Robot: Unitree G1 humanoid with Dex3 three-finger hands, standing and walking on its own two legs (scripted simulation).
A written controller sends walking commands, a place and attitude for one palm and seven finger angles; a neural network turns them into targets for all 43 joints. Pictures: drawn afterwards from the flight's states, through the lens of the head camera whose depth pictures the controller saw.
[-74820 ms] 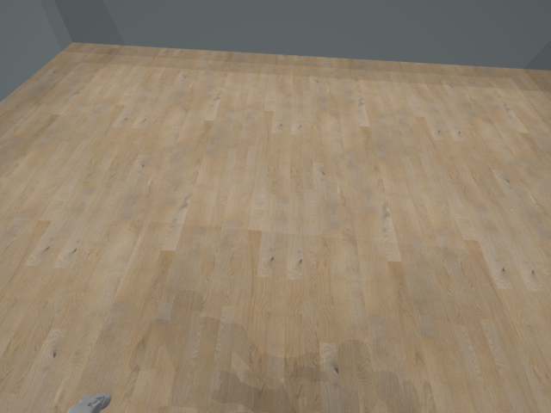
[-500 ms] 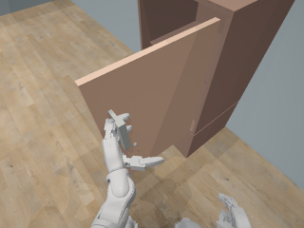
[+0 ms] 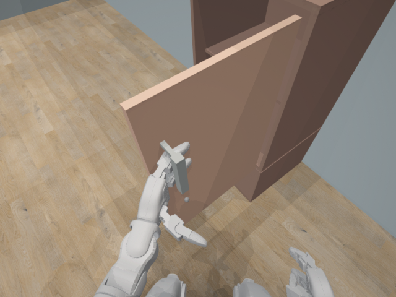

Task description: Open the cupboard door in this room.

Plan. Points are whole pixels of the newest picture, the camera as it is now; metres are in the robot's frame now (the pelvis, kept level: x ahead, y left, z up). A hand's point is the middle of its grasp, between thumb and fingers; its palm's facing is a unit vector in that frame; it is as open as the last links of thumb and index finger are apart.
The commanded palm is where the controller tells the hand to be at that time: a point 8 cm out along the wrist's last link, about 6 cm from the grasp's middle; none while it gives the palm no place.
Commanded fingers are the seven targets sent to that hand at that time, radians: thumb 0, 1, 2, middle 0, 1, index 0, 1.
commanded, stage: slide the hand sideways off the handle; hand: left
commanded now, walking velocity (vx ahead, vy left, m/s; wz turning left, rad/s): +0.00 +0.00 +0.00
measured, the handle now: (174, 168) +0.35 +0.07 +0.06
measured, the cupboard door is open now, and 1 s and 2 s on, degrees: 92 92 92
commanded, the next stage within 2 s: draw the hand back to the body in 1.00 s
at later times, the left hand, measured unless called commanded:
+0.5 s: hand (177, 209) +0.27 +0.06 +0.05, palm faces -0.13 -0.99 +0.01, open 16.0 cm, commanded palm +0.24 +0.13 +0.05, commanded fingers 0.00 -0.50 0.30 -0.15 -0.30 -0.15 -0.30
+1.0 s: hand (141, 234) +0.22 +0.12 +0.05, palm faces -0.06 -1.00 -0.03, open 16.3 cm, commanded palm +0.20 +0.17 +0.05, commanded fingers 0.00 -0.50 0.30 -0.15 -0.30 -0.15 -0.30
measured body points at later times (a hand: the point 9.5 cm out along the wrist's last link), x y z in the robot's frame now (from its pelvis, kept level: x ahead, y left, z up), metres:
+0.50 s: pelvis +0.02 +0.00 +0.00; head +0.08 -0.01 +0.45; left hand +0.27 +0.11 +0.05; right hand +0.19 -0.22 -0.09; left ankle +0.03 +0.11 -0.67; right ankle +0.03 -0.10 -0.67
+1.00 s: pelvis +0.02 -0.01 -0.01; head +0.09 -0.02 +0.43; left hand +0.22 +0.17 +0.05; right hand +0.21 -0.24 -0.10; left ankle +0.03 +0.11 -0.67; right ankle +0.03 -0.10 -0.67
